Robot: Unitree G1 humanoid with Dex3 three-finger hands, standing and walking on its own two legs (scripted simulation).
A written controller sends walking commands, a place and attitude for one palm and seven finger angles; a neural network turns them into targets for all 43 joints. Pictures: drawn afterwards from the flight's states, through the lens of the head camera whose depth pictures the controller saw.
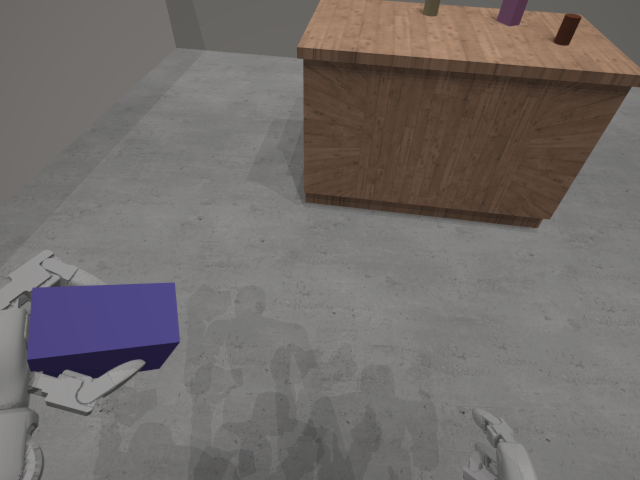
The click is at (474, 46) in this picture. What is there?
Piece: table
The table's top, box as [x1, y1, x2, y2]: [297, 0, 639, 86]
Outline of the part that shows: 297,46 298,58 639,86 639,67 579,14 576,14 582,17 570,43 566,46 555,44 553,40 565,13 524,11 520,23 518,25 507,26 496,20 499,9 495,8 439,5 438,13 436,16 426,16 422,13 424,3 384,0 320,0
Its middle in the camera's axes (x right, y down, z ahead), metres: +0.53 -0.81 +1.54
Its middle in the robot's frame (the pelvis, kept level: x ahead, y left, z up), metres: +1.72 -0.44 -0.03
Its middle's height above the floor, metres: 0.74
